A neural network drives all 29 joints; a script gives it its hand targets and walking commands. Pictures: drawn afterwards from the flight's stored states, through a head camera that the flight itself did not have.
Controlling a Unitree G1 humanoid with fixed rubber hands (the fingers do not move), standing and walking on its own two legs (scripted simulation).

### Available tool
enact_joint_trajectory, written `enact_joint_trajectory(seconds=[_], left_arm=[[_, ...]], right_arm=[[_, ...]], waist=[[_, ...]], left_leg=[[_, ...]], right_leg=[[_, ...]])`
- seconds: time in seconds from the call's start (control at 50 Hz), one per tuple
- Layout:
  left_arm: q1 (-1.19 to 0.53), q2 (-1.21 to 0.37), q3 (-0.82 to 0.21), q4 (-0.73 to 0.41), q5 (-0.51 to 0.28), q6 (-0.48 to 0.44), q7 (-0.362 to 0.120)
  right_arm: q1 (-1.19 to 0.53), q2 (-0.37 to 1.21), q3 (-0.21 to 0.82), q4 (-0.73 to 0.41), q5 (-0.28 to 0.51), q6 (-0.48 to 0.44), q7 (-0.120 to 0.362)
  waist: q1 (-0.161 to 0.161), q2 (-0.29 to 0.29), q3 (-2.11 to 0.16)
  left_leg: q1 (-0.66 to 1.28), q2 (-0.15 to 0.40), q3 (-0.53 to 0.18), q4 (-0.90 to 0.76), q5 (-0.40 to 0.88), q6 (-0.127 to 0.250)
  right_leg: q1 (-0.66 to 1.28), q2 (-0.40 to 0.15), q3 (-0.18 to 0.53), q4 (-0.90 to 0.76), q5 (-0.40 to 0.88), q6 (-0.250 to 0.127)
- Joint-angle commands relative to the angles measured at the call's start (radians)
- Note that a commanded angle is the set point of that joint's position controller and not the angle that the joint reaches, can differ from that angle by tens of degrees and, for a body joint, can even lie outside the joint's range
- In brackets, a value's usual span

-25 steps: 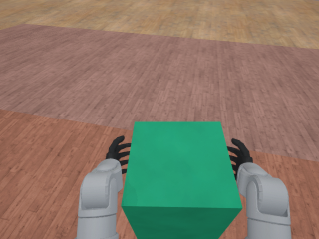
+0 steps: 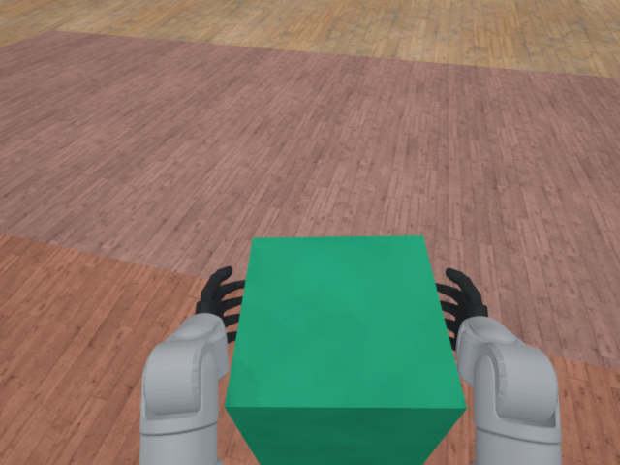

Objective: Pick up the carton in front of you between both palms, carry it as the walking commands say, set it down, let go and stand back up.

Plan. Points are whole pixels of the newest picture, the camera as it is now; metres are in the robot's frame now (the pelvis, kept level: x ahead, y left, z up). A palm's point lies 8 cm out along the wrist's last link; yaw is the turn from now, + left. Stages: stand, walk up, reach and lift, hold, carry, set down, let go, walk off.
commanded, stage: carry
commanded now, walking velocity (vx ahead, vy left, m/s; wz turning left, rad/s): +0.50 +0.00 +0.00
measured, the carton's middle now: (338, 358) +0.26 +0.01 +0.00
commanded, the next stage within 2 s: none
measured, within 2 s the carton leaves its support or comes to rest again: neither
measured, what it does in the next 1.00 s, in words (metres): walks ahead: left foot, then right foot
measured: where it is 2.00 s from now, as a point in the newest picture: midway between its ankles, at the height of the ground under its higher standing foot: (339, 321)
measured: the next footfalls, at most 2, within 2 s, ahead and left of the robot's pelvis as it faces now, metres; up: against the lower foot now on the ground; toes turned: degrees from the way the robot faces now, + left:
left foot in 0.32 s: +0.41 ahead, +0.10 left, +0.00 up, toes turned +8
right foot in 0.78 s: +0.71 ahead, -0.11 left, +0.00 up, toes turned -15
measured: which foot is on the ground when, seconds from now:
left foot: up 0.00-0.30, down 0.32-0.80, up 0.82-1.00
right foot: down 0.00-0.34, up 0.36-0.76, down 0.78-1.00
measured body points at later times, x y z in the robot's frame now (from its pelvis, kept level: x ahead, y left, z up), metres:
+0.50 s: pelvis +0.34 +0.03 +0.00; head +0.36 +0.04 +0.45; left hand +0.64 +0.15 +0.05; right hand +0.60 -0.15 +0.05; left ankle +0.38 +0.09 -0.74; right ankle +0.25 -0.09 -0.65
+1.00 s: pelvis +0.61 -0.03 -0.01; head +0.66 -0.04 +0.44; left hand +0.96 +0.11 +0.08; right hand +0.96 -0.20 +0.08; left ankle +0.60 +0.09 -0.73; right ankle +0.67 -0.10 -0.74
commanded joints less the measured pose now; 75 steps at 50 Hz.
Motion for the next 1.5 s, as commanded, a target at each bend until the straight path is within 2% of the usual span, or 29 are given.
enact_joint_trajectory(seconds=[0.0,0.1,0.2,0.28,0.3,0.32,0.34,0.36,0.4,0.42,0.52,0.66,0.74,0.76,0.78,0.8,0.82,0.84,0.88,0.96,1.02,1.06,1.16,1.28,1.32,1.38,1.42,1.46,1.48], left_arm=[[-0.503,-0.949,-0.762,-0.089,-0.453,-0.012,-0.278],[-0.485,-0.888,-0.745,-0.123,-0.457,-0.002,-0.286],[-0.425,-0.836,-0.702,-0.098,-0.415,0.023,-0.272],[-0.437,-0.825,-0.692,-0.098,-0.398,0.035,-0.267],[-0.453,-0.826,-0.696,-0.1,-0.398,0.035,-0.269],[-0.48,-0.839,-0.711,-0.108,-0.406,0.042,-0.269],[-0.474,-0.839,-0.715,-0.101,-0.402,0.041,-0.273],[-0.484,-0.87,-0.718,-0.083,-0.4,0.032,-0.273],[-0.491,-0.931,-0.726,-0.069,-0.404,0.006,-0.276],[-0.486,-0.955,-0.728,-0.064,-0.403,-0.007,-0.274],[-0.405,-0.988,-0.748,-0.053,-0.376,-0.051,-0.252],[-0.464,-0.888,-0.771,-0.138,-0.403,-0.034,-0.232],[-0.561,-0.768,-0.748,-0.123,-0.424,0.003,-0.228],[-0.595,-0.741,-0.734,-0.105,-0.422,0.012,-0.226],[-0.627,-0.713,-0.714,-0.076,-0.414,0.022,-0.223],[-0.623,-0.666,-0.674,-0.012,-0.403,0.028,-0.218],[-0.636,-0.689,-0.675,0.006,-0.422,0.03,-0.216],[-0.683,-0.725,-0.68,0.005,-0.44,0.028,-0.216],[-0.816,-0.801,-0.681,0.029,-0.465,0.02,-0.22],[-0.996,-0.856,-0.67,0.08,-0.499,-0.002,-0.221],[-1.084,-0.858,-0.645,0.138,-0.498,-0.008,-0.218],[-1.141,-0.863,-0.625,0.198,-0.495,-0.003,-0.219],[-1.208,-0.907,-0.563,0.357,-0.482,-0.01,-0.212],[-1.268,-0.99,-0.52,0.343,-0.48,-0.006,-0.194],[-1.273,-0.993,-0.521,0.318,-0.481,0.001,-0.186],[-1.249,-0.987,-0.529,0.299,-0.481,0.006,-0.179],[-1.253,-0.982,-0.534,0.288,-0.471,0.008,-0.175],[-1.244,-0.979,-0.546,0.261,-0.472,0.008,-0.172],[-1.248,-0.978,-0.554,0.247,-0.473,0.008,-0.17]], right_arm=[[-0.436,0.946,0.72,-0.052,0.374,-0.033,0.253],[-0.436,0.914,0.72,-0.1,0.363,-0.032,0.228],[-0.446,0.866,0.726,-0.12,0.386,0.004,0.231],[-0.451,0.855,0.723,-0.104,0.404,0.017,0.244],[-0.461,0.856,0.72,-0.101,0.403,0.017,0.249],[-0.455,0.847,0.707,-0.081,0.39,0.016,0.254],[-0.432,0.876,0.71,-0.041,0.394,0.009,0.257],[-0.44,0.902,0.711,-0.054,0.406,0.002,0.262],[-0.473,0.963,0.736,-0.067,0.42,-0.019,0.266],[-0.494,0.982,0.747,-0.084,0.427,-0.028,0.268],[-0.45,0.974,0.762,-0.11,0.445,-0.052,0.284],[-0.444,0.852,0.74,-0.149,0.431,-0.039,0.273],[-0.532,0.736,0.708,-0.127,0.41,-0.009,0.244],[-0.573,0.702,0.702,-0.11,0.407,-0.001,0.238],[-0.629,0.687,0.698,-0.094,0.41,0.01,0.234],[-0.652,0.709,0.706,-0.06,0.431,0.024,0.224],[-0.676,0.714,0.691,-0.031,0.437,0.028,0.22],[-0.734,0.74,0.689,-0.022,0.449,0.028,0.219],[-0.871,0.798,0.687,0.012,0.468,0.023,0.217],[-1.004,0.872,0.68,0.105,0.483,-0.003,0.203],[-1.068,0.887,0.648,0.158,0.484,-0.012,0.195],[-1.133,0.867,0.615,0.211,0.47,-0.018,0.193],[-1.19,0.904,0.542,0.344,0.465,-0.024,0.2],[-1.288,0.975,0.514,0.308,0.497,-0.019,0.201],[-1.295,0.979,0.518,0.279,0.499,-0.012,0.195],[-1.287,0.972,0.531,0.255,0.493,-0.007,0.186],[-1.287,0.982,0.544,0.241,0.499,-0.001,0.186],[-1.283,0.981,0.551,0.227,0.502,-0.001,0.188],[-1.279,0.977,0.552,0.222,0.502,-0.001,0.188]], waist=[[-0.016,-0.072,-0.269],[-0.013,-0.102,-0.192],[-0.005,-0.128,-0.113],[-0.039,-0.147,-0.228],[-0.06,-0.093,-0.293],[-0.063,0.099,-0.398],[-0.065,0.283,-0.403],[-0.06,0.214,-0.372],[-0.056,0.044,-0.337],[-0.048,0.028,-0.322],[-0.046,0.12,-0.285],[-0.054,0.16,-0.171],[-0.031,0.137,-0.217],[-0.014,0.097,-0.259],[0.002,-0.066,-0.358],[0.017,-0.251,-0.469],[0.012,-0.199,-0.486],[0.007,-0.171,-0.47],[-0.012,-0.103,-0.403],[-0.017,-0.11,-0.451],[-0.023,-0.088,-0.474],[-0.015,0.021,-0.453],[-0.034,0.046,-0.46],[-0.045,0.081,-0.443],[-0.043,0.061,-0.447],[-0.033,-0.001,-0.475],[-0.026,-0.104,-0.47],[-0.023,-0.055,-0.484],[-0.03,-0.002,-0.492]], left_leg=[[-0.132,0.025,-0.009,-0.125,0.057,-0.014],[-0.2,-0.005,0.066,-0.343,0.193,-0.03],[-0.134,-0.045,0.141,-0.517,0.274,0.005],[0.309,-0.152,0.238,-0.64,0.247,0.029],[0.52,-0.082,0.153,-0.635,0.187,0.034],[0.747,0.222,-0.321,-0.674,0.0,0.16],[0.826,0.345,-0.642,-0.835,0.072,0.268],[0.808,0.345,-0.555,-0.824,0.177,0.267],[0.666,0.284,-0.356,-0.803,0.327,0.185],[0.6,0.261,-0.284,-0.824,0.303,0.147],[0.544,0.202,-0.094,-0.897,0.271,0.121],[0.574,0.121,0.087,-0.797,0.717,0.081],[0.502,0.072,0.174,-0.511,0.76,0.0],[0.414,0.046,0.159,-0.385,0.606,-0.031],[0.253,0.007,0.119,-0.184,0.187,-0.055],[0.038,-0.105,0.056,0.052,-0.28,-0.07],[0.018,-0.083,-0.053,0.131,-0.325,-0.056],[0.002,-0.057,-0.094,0.112,-0.319,-0.032],[0.047,0.0,-0.105,-0.146,-0.28,-0.01],[0.215,-0.059,-0.024,-0.449,-0.137,-0.012],[0.349,-0.018,-0.007,-0.642,0.197,-0.01],[0.352,0.094,-0.103,-0.544,0.483,0.021],[0.371,0.064,-0.071,-0.464,0.662,0.012],[0.459,0.073,-0.074,-0.474,0.875,0.019],[0.43,0.053,-0.061,-0.469,0.814,0.009],[0.335,-0.004,-0.027,-0.499,0.512,-0.012],[0.255,-0.041,0.006,-0.601,0.359,-0.03],[0.351,-0.044,0.005,-0.652,0.527,-0.033],[0.461,-0.028,-0.005,-0.624,0.737,-0.023]], right_leg=[[0.317,-0.299,0.329,-0.222,0.127,-0.038],[0.394,-0.246,0.205,-0.193,0.391,-0.026],[0.421,-0.221,0.126,-0.159,0.575,-0.016],[0.34,-0.185,0.0,0.172,0.851,0.047],[0.191,-0.164,0.008,0.358,0.642,0.069],[-0.078,-0.09,0.041,0.663,0.323,0.1],[-0.322,0.045,0.128,0.885,-0.226,0.113],[-0.399,-0.025,0.227,1.002,-0.236,0.086],[-0.395,-0.105,0.255,0.924,-0.142,0.06],[-0.369,-0.127,0.255,0.842,-0.1,0.061],[-0.348,-0.112,0.157,0.546,-0.019,0.102],[-0.297,-0.035,0.024,0.196,0.187,0.099],[0.036,0.025,-0.032,-0.013,0.4,0.083],[0.2,-0.042,0.027,-0.025,0.532,0.083],[0.42,-0.254,0.232,0.137,0.986,0.025],[0.628,-0.41,0.47,0.117,1.09,-0.148],[0.556,-0.427,0.495,0.04,0.9,-0.174],[0.492,-0.399,0.461,0.009,0.727,-0.16],[0.342,-0.338,0.335,-0.022,0.617,-0.088],[0.282,-0.287,0.225,0.003,0.551,-0.073],[0.208,-0.223,0.147,0.106,0.448,-0.02],[0.162,-0.157,0.135,0.14,0.341,0.03],[0.162,-0.162,0.155,0.239,0.589,0.03],[0.085,-0.09,0.117,0.178,0.406,0.058],[0.148,-0.095,0.122,0.158,0.516,0.054],[0.278,-0.141,0.159,0.154,0.85,0.021],[0.401,-0.178,0.184,0.222,1.098,-0.004],[0.34,-0.139,0.163,0.233,0.925,0.013],[0.242,-0.105,0.138,0.235,0.77,0.03]])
